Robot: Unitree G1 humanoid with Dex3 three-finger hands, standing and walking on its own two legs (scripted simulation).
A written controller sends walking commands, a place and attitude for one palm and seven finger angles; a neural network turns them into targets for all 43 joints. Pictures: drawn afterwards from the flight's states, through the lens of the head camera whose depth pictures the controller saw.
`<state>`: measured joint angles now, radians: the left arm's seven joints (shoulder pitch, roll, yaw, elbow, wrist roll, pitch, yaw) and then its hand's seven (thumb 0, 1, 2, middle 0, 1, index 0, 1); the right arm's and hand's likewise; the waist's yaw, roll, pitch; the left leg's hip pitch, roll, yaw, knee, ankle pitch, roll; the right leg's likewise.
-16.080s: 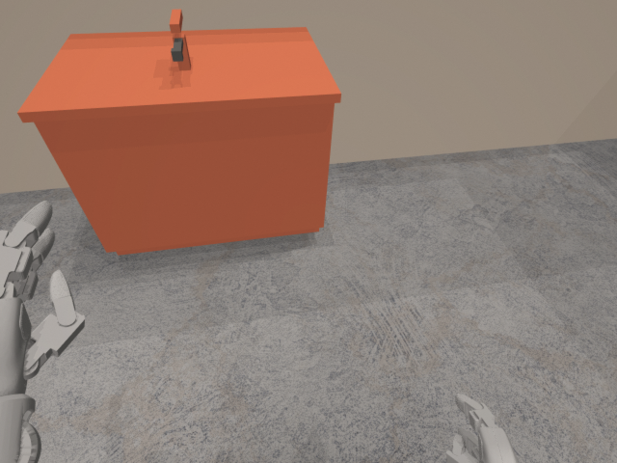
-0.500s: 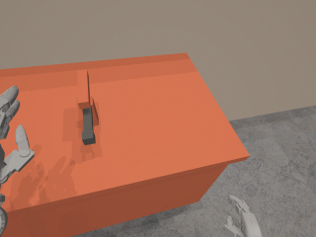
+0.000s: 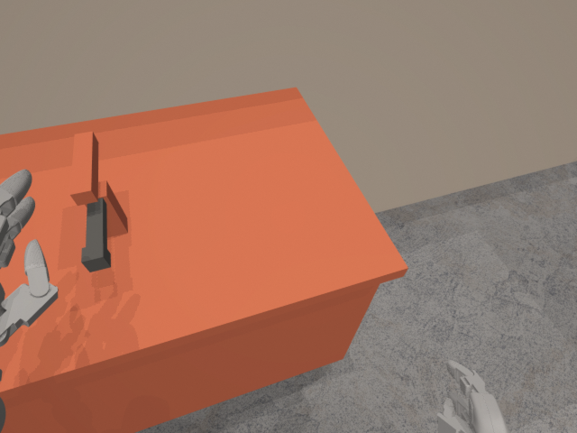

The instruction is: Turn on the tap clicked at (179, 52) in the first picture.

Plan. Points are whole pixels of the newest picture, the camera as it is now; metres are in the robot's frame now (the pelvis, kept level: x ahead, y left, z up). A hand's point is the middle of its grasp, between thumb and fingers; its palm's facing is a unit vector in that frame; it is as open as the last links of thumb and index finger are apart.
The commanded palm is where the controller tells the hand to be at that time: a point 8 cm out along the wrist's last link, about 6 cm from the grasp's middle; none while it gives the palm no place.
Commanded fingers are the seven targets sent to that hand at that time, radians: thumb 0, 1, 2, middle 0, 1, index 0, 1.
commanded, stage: shuffle to correct the standing spot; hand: left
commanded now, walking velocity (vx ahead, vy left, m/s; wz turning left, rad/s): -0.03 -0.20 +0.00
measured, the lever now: (96, 257) +0.33 +0.30 +0.04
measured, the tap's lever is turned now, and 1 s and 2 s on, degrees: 0 0 0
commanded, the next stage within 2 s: none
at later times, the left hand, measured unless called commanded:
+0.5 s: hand (57, 301) +0.21 +0.24 +0.16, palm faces +0.32 -0.85 -0.43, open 7.4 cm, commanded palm +0.15 +0.28 +0.18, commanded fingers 0.00 0.90 0.90 -0.20 -0.30 -0.20 -0.30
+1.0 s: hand (53, 301) +0.21 +0.24 +0.16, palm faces +0.30 -0.85 -0.44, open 7.4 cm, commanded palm +0.15 +0.28 +0.18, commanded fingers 0.00 0.90 0.90 -0.20 -0.30 -0.20 -0.30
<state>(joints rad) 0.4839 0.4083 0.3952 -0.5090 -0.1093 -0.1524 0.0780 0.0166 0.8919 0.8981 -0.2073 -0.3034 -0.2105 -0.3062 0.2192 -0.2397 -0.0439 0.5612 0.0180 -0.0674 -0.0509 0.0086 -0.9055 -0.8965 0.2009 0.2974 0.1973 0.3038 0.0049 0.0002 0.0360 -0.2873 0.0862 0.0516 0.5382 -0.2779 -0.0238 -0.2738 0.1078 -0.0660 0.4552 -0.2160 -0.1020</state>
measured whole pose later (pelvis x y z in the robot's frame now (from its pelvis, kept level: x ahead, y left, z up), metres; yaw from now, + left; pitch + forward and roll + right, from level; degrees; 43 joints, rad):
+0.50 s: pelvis +0.00 -0.01 +0.00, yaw +1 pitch +1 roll -1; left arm 0.50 0.41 0.38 -0.53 -0.11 -0.14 0.07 0.02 0.89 0.90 -0.21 -0.30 -0.21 -0.31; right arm 0.21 -0.20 -0.02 0.54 0.02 -0.06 -0.04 0.01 -0.90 -0.90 0.20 0.30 0.20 0.30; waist 0.00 0.00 0.03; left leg -0.29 0.09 0.03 0.55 -0.28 -0.03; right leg -0.27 0.11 -0.08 0.47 -0.22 -0.11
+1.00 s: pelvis +0.00 +0.00 +0.00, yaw +1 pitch +1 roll -1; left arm 0.51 0.43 0.38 -0.55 -0.11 -0.14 0.07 0.02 0.89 0.90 -0.21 -0.30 -0.21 -0.31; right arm 0.22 -0.20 -0.01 0.55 0.02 -0.07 -0.04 0.01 -0.90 -0.90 0.20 0.30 0.20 0.30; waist 0.00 0.00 0.04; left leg -0.30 0.08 0.03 0.56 -0.28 -0.03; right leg -0.28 0.10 -0.09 0.47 -0.22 -0.11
